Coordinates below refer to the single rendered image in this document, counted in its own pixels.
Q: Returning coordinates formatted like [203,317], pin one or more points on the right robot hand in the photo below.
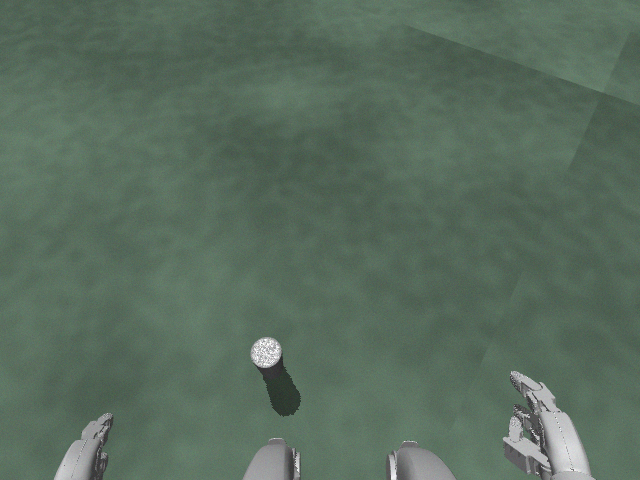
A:
[555,444]

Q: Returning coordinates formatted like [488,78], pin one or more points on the left robot hand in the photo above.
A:
[84,459]

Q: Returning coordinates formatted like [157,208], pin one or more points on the cup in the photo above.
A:
[266,354]

